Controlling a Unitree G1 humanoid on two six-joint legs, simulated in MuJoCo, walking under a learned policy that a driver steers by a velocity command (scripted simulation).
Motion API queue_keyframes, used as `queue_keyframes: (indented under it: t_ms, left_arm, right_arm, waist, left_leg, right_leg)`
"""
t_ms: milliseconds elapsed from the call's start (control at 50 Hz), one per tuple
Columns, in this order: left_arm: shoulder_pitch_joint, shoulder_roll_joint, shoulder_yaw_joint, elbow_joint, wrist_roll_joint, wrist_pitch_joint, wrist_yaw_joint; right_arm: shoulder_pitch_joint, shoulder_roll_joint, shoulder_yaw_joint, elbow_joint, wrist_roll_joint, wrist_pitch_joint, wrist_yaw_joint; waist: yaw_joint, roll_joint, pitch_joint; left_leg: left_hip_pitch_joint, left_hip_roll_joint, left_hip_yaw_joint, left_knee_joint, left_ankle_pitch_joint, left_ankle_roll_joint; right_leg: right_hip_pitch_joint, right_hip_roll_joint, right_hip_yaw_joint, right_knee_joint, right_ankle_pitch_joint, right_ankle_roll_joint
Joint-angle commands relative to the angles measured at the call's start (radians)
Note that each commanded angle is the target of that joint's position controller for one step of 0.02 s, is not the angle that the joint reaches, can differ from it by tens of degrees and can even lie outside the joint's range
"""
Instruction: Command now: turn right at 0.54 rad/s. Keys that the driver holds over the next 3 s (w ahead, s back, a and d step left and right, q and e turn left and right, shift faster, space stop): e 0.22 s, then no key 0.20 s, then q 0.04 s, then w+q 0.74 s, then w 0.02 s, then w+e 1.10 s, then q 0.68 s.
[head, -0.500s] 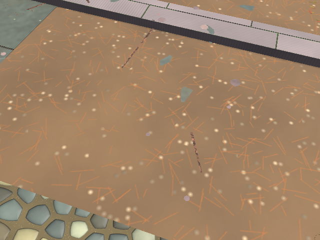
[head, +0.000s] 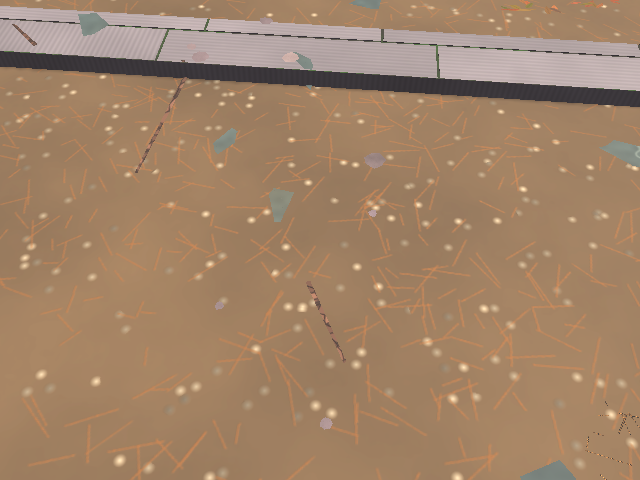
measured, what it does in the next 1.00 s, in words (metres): walks ahead: right foot, then left foot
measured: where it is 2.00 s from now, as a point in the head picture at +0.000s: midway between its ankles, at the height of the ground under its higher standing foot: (279, 361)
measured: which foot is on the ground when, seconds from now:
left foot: down 0.00-0.42, up 0.44-0.94, down 0.96-1.00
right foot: down 0.00-0.00, up 0.02-0.40, down 0.42-0.96, up 0.98-1.00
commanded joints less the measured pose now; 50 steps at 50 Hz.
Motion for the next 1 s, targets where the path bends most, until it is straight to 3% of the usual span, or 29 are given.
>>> queue_keyframes:
  t_ms: [20, 40, 60, 80, 100, 120, 180, 240, 280, 340, 380, 400, 420, 440, 460, 480, 500, 520, 560, 600, 660, 760, 880, 900, 920, 940, 960, 980, 1000]
  left_arm:
    - [-0.016, 0.061, 0.016, -0.101, 0.003, -0.010, 0.004]
    - [-0.004, 0.120, 0.035, -0.100, 0.014, -0.024, 0.004]
    - [0.025, 0.170, 0.055, -0.076, 0.008, -0.025, 0.002]
    - [0.052, 0.168, 0.062, -0.048, 0.001, -0.016, 0.003]
    - [0.070, 0.148, 0.060, -0.031, 0.004, -0.005, 0.008]
    - [0.066, 0.123, 0.054, -0.032, 0.003, 0.002, 0.008]
    - [-0.012, 0.078, 0.036, -0.076, -0.010, 0.003, 0.000]
    - [-0.055, 0.051, 0.020, -0.108, -0.003, 0.002, -0.012]
    - [-0.052, 0.037, 0.010, -0.115, 0.004, 0.002, -0.018]
    - [-0.024, 0.053, 0.013, -0.106, 0.004, 0.007, -0.023]
    - [0.035, 0.043, 0.013, -0.078, 0.006, 0.007, -0.029]
    - [0.056, 0.056, 0.015, -0.068, 0.009, 0.006, -0.028]
    - [0.079, 0.107, 0.023, -0.071, 0.012, 0.005, -0.020]
    - [0.020, 0.155, 0.020, -0.096, 0.033, 0.003, -0.008]
    - [0.019, 0.063, -0.003, -0.088, 0.058, -0.015, -0.014]
    - [0.016, 0.047, -0.009, -0.065, 0.058, -0.032, -0.018]
    - [0.052, 0.108, 0.014, -0.039, 0.042, -0.041, -0.017]
    - [0.085, 0.142, 0.025, -0.020, 0.025, -0.048, -0.014]
    - [0.088, 0.110, 0.014, 0.004, 0.017, -0.067, -0.003]
    - [0.089, 0.072, 0.007, 0.017, 0.022, -0.088, 0.005]
    - [0.081, 0.060, 0.009, 0.029, 0.027, -0.117, 0.007]
    - [0.094, 0.112, 0.033, 0.056, 0.020, -0.127, -0.003]
    - [0.128, 0.157, 0.055, 0.091, -0.009, -0.120, -0.024]
    - [0.123, 0.165, 0.057, 0.093, -0.013, -0.116, -0.026]
    - [0.098, 0.172, 0.057, 0.090, -0.016, -0.112, -0.026]
    - [0.100, 0.155, 0.049, 0.090, -0.011, -0.109, -0.027]
    - [0.117, 0.108, 0.029, 0.079, 0.009, -0.111, -0.025]
    - [0.130, -0.004, -0.009, -0.002, 0.048, -0.128, -0.024]
    - [0.073, 0.056, -0.005, -0.004, 0.015, -0.161, -0.028]
  right_arm:
    - [0.078, -0.239, -0.071, -0.055, -0.033, -0.012, -0.006]
    - [0.046, -0.218, -0.067, -0.073, -0.064, -0.016, -0.003]
    - [-0.002, -0.159, -0.046, -0.094, -0.059, -0.023, -0.007]
    - [-0.047, -0.127, -0.038, -0.098, -0.040, -0.025, -0.011]
    - [-0.066, -0.112, -0.034, -0.101, -0.022, -0.026, -0.016]
    - [-0.059, -0.106, -0.030, -0.098, -0.013, -0.025, -0.020]
    - [0.008, -0.116, -0.035, -0.079, -0.020, -0.010, -0.032]
    - [0.045, -0.150, -0.050, -0.063, -0.017, 0.002, -0.033]
    - [0.025, -0.172, -0.057, -0.060, -0.010, 0.006, -0.023]
    - [0.015, -0.183, -0.059, -0.046, 0.009, 0.007, -0.006]
    - [-0.008, -0.174, -0.053, -0.034, 0.029, 0.008, -0.003]
    - [0.028, -0.149, -0.043, -0.011, 0.035, 0.004, -0.002]
    - [0.070, -0.099, -0.025, -0.001, 0.007, -0.005, 0.003]
    - [0.089, -0.023, 0.006, -0.022, -0.041, -0.016, 0.016]
    - [0.009, -0.072, -0.004, -0.027, -0.027, -0.010, 0.007]
    - [0.004, -0.107, -0.013, -0.022, -0.004, -0.003, 0.009]
    - [-0.008, -0.136, -0.025, -0.016, 0.007, 0.001, 0.009]
    - [-0.017, -0.168, -0.040, -0.008, 0.012, 0.006, 0.005]
    - [-0.004, -0.157, -0.045, 0.002, 0.030, 0.006, 0.003]
    - [0.006, -0.133, -0.046, 0.013, 0.034, -0.008, 0.002]
    - [0.006, -0.094, -0.038, 0.017, 0.026, -0.026, 0.008]
    - [-0.038, -0.059, -0.016, -0.017, 0.022, -0.028, 0.033]
    - [-0.081, -0.075, -0.007, -0.072, 0.027, -0.019, 0.058]
    - [-0.064, -0.082, -0.011, -0.075, 0.027, -0.018, 0.060]
    - [-0.003, -0.094, -0.020, -0.063, 0.024, -0.017, 0.060]
    - [0.117, -0.136, -0.047, -0.030, 0.025, -0.016, 0.056]
    - [0.307, -0.213, -0.088, 0.021, 0.037, -0.011, 0.044]
    - [0.349, -0.362, -0.114, 0.013, 0.042, -0.015, 0.030]
    - [0.328, -0.289, -0.082, -0.033, 0.031, -0.043, 0.041]
  waist:
    - [-0.001, 0.206, -0.120]
    - [-0.012, 0.290, -0.109]
    - [0.005, 0.203, -0.099]
    - [0.025, 0.151, -0.079]
    - [0.024, 0.136, -0.071]
    - [0.011, 0.138, -0.065]
    - [-0.041, 0.168, -0.076]
    - [-0.072, 0.181, -0.114]
    - [-0.067, 0.191, -0.124]
    - [-0.059, 0.208, -0.129]
    - [-0.018, 0.193, -0.128]
    - [-0.009, 0.162, -0.127]
    - [-0.027, 0.037, -0.179]
    - [-0.078, -0.218, -0.181]
    - [-0.002, -0.166, -0.191]
    - [-0.005, -0.150, -0.161]
    - [0.025, -0.170, -0.129]
    - [0.050, -0.160, -0.083]
    - [0.038, -0.144, 0.000]
    - [0.029, -0.126, 0.017]
    - [0.021, -0.092, 0.006]
    - [0.035, -0.078, 0.023]
    - [0.037, -0.062, 0.060]
    - [0.021, -0.058, 0.051]
    - [-0.026, -0.051, 0.018]
    - [-0.088, -0.021, -0.058]
    - [-0.169, 0.061, -0.172]
    - [-0.121, 0.396, -0.222]
    - [-0.147, 0.251, -0.321]
  left_leg:
    - [0.216, 0.306, -0.310, -0.255, 0.128, 0.173]
    - [0.140, 0.436, -0.459, -0.293, 0.196, 0.297]
    - [0.118, 0.407, -0.391, -0.281, 0.212, 0.303]
    - [0.115, 0.341, -0.278, -0.259, 0.214, 0.257]
    - [0.145, 0.294, -0.204, -0.241, 0.224, 0.226]
    - [0.163, 0.281, -0.156, -0.229, 0.289, 0.224]
    - [0.252, 0.266, -0.066, -0.221, 0.391, 0.247]
    - [0.312, 0.303, -0.048, -0.204, 0.442, 0.268]
    - [0.268, 0.308, -0.021, -0.198, 0.477, 0.274]
    - [0.249, 0.318, -0.017, -0.172, 0.507, 0.276]
    - [0.214, 0.299, 0.005, -0.115, 0.485, 0.240]
    - [0.157, 0.274, 0.031, -0.082, 0.414, 0.185]
    - [0.039, 0.213, 0.093, 0.022, 0.223, 0.094]
    - [-0.127, 0.111, 0.165, 0.129, -0.209, -0.006]
    - [-0.087, 0.123, 0.074, 0.210, -0.344, -0.034]
    - [-0.114, 0.120, 0.068, 0.263, -0.322, -0.037]
    - [-0.207, 0.096, 0.091, 0.353, -0.304, -0.034]
    - [-0.299, 0.099, 0.072, 0.439, -0.271, -0.027]
    - [-0.372, 0.095, 0.013, 0.495, -0.164, -0.007]
    - [-0.421, 0.091, -0.014, 0.501, -0.062, 0.003]
    - [-0.423, 0.104, -0.012, 0.424, 0.039, -0.001]
    - [-0.349, 0.137, 0.041, 0.258, 0.091, -0.005]
    - [-0.273, 0.134, 0.110, 0.140, 0.024, 0.076]
    - [-0.227, 0.116, 0.134, 0.121, 0.008, 0.096]
    - [-0.112, 0.076, 0.175, 0.078, 0.022, 0.118]
    - [0.087, 0.014, 0.208, 0.048, 0.035, 0.143]
    - [0.364, 0.006, 0.140, 0.037, 0.029, 0.187]
    - [0.600, 0.282, -0.465, -0.148, -0.209, 0.366]
    - [0.633, 0.375, -0.765, -0.329, -0.360, 0.418]
  right_leg:
    - [-0.176, 0.008, 0.019, 0.163, -0.317, -0.028]
    - [-0.216, 0.004, -0.039, 0.428, -0.454, 0.015]
    - [-0.207, -0.029, -0.012, 0.565, -0.404, 0.030]
    - [-0.211, -0.038, -0.027, 0.620, -0.344, 0.047]
    - [-0.234, -0.045, -0.039, 0.661, -0.286, 0.066]
    - [-0.251, -0.052, -0.048, 0.689, -0.256, 0.083]
    - [-0.271, -0.073, -0.114, 0.590, -0.215, 0.117]
    - [-0.211, -0.106, -0.135, 0.444, -0.252, 0.123]
    - [-0.103, -0.106, -0.167, 0.336, -0.281, 0.107]
    - [0.003, -0.087, -0.205, 0.170, -0.249, 0.077]
    - [0.131, -0.069, -0.232, -0.075, -0.074, 0.030]
    - [0.239, -0.070, -0.215, -0.215, 0.059, -0.002]
    - [0.416, -0.183, -0.066, -0.212, 0.287, -0.036]
    - [0.453, -0.398, 0.145, -0.159, 0.555, -0.166]
    - [0.326, -0.439, 0.145, -0.181, 0.453, -0.278]
    - [0.328, -0.396, 0.110, -0.222, 0.250, -0.270]
    - [0.363, -0.375, 0.117, -0.267, 0.018, -0.253]
    - [0.377, -0.384, 0.144, -0.314, -0.187, -0.244]
    - [0.347, -0.376, 0.135, -0.381, -0.341, -0.217]
    - [0.381, -0.370, 0.082, -0.414, -0.308, -0.197]
    - [0.408, -0.366, -0.017, -0.431, -0.185, -0.185]
    - [0.356, -0.391, -0.135, -0.446, -0.093, -0.194]
    - [0.364, -0.423, -0.228, -0.393, -0.086, -0.165]
    - [0.360, -0.422, -0.247, -0.353, -0.045, -0.154]
    - [0.327, -0.401, -0.292, -0.255, 0.096, -0.132]
    - [0.266, -0.352, -0.357, -0.051, 0.298, -0.098]
    - [0.118, -0.287, -0.407, 0.254, 0.321, -0.044]
    - [-0.309, -0.109, -0.378, 0.671, -0.319, 0.052]
    - [-0.416, -0.074, -0.111, 0.812, -0.410, 0.037]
